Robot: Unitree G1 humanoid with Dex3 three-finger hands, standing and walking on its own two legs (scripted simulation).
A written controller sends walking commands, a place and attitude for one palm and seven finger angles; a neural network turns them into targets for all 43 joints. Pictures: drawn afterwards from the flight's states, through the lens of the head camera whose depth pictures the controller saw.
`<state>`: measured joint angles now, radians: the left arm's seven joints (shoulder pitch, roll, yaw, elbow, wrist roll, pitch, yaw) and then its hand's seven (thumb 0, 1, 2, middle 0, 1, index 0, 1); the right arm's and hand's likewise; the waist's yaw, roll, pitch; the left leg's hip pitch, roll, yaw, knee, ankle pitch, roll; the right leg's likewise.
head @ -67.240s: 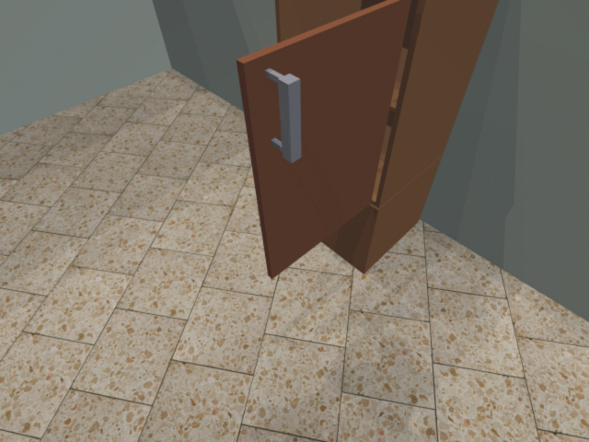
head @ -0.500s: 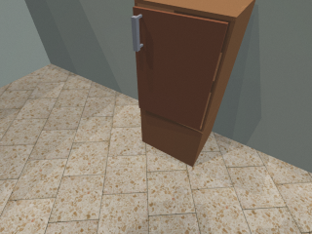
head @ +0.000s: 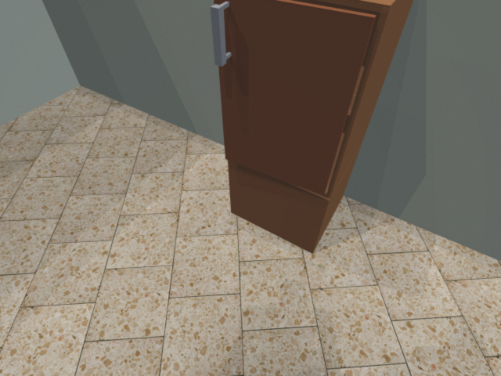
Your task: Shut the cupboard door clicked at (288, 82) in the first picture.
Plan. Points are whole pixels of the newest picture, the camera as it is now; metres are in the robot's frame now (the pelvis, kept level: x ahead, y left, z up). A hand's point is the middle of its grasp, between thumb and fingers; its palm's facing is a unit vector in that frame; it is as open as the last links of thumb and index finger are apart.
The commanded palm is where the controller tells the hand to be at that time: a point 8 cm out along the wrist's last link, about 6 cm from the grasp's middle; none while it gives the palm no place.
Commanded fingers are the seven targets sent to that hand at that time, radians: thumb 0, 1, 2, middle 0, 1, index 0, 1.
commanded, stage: look to check the result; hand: left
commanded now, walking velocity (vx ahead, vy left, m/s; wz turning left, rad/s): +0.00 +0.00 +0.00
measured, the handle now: (223, 34) +0.91 +0.12 +0.15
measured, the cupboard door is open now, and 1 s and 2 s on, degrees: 4 4 4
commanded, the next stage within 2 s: walk to a spot facing it in 0.18 s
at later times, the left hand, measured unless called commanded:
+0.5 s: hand out of the picture -0.01 +0.17 -0.18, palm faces +0.09 -0.97 -0.21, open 7.3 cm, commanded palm none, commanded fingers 0.00 0.90 0.90 -0.20 -0.30 -0.20 -0.30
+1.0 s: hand out of the picture +0.03 +0.23 -0.16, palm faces +0.34 -0.89 -0.29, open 7.3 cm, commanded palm none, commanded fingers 0.00 0.90 0.90 -0.20 -0.30 -0.20 -0.30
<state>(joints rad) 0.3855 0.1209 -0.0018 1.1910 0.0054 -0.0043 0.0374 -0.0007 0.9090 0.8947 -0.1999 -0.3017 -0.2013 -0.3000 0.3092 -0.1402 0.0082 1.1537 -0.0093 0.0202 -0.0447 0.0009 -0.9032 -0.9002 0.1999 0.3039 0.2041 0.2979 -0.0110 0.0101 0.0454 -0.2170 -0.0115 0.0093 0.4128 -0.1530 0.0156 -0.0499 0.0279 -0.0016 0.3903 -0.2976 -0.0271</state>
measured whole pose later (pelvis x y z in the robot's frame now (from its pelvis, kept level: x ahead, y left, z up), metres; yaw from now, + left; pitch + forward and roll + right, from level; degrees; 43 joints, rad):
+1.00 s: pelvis +0.00 -0.02 -0.01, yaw +21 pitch +2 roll -2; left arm 0.14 0.25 0.07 0.88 0.02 0.03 0.02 0.00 0.91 0.89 -0.20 -0.30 -0.20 -0.30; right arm 0.20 -0.24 -0.07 0.92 -0.03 0.07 -0.01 0.00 -0.90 -0.90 0.20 0.30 0.21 0.30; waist -0.04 0.04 0.07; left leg -0.39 -0.06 -0.15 0.48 -0.12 0.02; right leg -0.33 0.00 0.00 0.69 -0.40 0.04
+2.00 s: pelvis +0.09 +0.06 -0.01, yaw +62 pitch +0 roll +2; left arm 0.38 0.17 0.05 0.98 0.03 -0.05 0.01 0.00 0.90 0.89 -0.20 -0.30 -0.20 -0.30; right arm 0.10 -0.21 -0.05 0.90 -0.03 0.04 0.05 0.01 -0.91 -0.90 0.20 0.30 0.20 0.30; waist 0.02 -0.04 0.14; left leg -0.45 0.01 0.13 0.69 -0.33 0.04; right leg -0.04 -0.18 -0.33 0.54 -0.45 0.07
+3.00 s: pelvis +0.20 +0.35 -0.01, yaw +84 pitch -1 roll -1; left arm 0.30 0.22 0.05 1.02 0.01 0.05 0.02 0.00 0.92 0.89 -0.20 -0.30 -0.20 -0.30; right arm 0.04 -0.18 0.00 0.90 -0.03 0.01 -0.02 0.00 -0.90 -0.90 0.20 0.30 0.20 0.30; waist 0.06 -0.02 0.10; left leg -0.29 0.05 0.15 0.60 -0.29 0.04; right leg -0.33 -0.08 -0.04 0.88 -0.52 0.04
